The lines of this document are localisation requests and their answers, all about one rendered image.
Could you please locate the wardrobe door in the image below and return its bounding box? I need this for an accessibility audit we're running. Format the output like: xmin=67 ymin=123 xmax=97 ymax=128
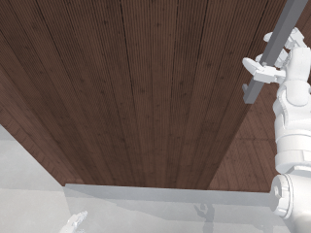
xmin=0 ymin=70 xmax=81 ymax=180
xmin=0 ymin=0 xmax=288 ymax=190

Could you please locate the robot right upper arm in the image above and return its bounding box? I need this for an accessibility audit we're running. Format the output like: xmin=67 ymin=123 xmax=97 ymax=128
xmin=268 ymin=173 xmax=311 ymax=233

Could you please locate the robot right forearm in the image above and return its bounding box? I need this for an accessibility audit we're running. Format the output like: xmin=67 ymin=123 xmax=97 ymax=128
xmin=272 ymin=80 xmax=311 ymax=178

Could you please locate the robot left hand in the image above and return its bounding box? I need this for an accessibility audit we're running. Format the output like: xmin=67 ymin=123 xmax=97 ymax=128
xmin=58 ymin=211 xmax=87 ymax=233

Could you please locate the robot right hand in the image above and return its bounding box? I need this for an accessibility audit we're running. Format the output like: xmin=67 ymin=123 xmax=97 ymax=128
xmin=242 ymin=27 xmax=311 ymax=86

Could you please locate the handle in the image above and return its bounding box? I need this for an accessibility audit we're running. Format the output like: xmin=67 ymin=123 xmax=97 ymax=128
xmin=242 ymin=0 xmax=308 ymax=104

